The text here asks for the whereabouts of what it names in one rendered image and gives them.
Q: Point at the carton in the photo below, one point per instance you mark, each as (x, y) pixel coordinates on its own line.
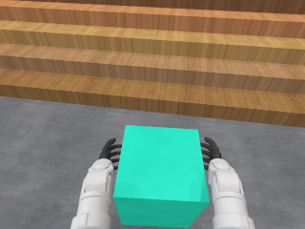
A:
(160, 179)

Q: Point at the left robot hand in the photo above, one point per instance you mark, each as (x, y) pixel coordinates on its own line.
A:
(107, 154)

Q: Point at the robot right forearm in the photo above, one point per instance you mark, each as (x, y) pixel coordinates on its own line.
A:
(229, 203)

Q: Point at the robot left forearm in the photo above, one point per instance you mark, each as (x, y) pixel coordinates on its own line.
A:
(96, 197)

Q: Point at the right robot hand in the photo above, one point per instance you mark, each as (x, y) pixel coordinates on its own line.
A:
(213, 152)

